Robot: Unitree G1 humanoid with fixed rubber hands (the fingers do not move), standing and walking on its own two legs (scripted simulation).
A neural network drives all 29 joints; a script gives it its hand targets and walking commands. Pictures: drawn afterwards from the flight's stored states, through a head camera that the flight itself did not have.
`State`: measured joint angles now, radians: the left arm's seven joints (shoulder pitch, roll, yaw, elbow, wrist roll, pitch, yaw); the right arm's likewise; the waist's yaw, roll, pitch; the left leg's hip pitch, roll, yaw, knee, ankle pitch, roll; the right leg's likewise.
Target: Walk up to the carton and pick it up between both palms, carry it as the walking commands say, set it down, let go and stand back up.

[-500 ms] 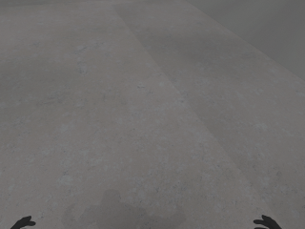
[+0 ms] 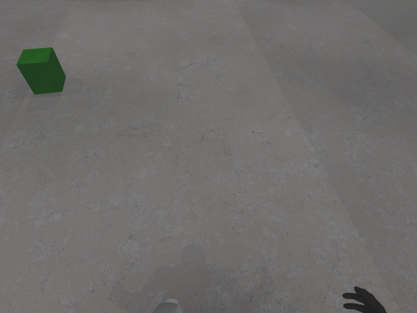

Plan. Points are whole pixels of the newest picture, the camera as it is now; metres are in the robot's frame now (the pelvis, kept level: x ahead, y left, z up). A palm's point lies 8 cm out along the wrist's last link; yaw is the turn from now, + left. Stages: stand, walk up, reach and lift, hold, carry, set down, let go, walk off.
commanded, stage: walk up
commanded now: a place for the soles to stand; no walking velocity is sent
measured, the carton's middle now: (43, 71) +1.77 +1.30 -0.64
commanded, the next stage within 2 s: none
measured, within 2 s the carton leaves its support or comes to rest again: neither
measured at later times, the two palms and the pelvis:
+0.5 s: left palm (4, 262) +0.23 +0.42 -0.07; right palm (314, 235) +0.32 -0.23 -0.10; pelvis +0.18 +0.06 -0.01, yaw +7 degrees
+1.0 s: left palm out of the picture +0.38 +0.54 -0.06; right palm (253, 162) +0.52 -0.11 -0.09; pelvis +0.36 +0.18 +0.00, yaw +14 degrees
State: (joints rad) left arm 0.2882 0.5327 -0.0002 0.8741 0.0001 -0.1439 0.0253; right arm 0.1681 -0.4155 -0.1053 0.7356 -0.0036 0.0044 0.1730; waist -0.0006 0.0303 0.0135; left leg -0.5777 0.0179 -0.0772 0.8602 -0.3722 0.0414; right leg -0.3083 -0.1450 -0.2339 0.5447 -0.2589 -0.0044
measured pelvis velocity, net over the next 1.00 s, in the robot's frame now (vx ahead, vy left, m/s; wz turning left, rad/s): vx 0.36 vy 0.18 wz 0.24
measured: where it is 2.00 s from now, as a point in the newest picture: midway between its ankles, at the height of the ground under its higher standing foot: (144, 205)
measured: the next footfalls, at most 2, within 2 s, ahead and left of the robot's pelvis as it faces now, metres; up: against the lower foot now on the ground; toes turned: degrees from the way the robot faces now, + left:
left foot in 0.12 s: +0.18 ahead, +0.17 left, +0.00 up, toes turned +3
right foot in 0.44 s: +0.29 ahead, -0.07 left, +0.00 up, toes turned -4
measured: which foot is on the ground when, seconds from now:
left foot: up 0.00-0.10, down 0.12-0.44, up 0.46-0.74, down 0.76-1.00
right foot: down 0.00-0.12, up 0.14-0.42, down 0.44-0.76, up 0.78-1.00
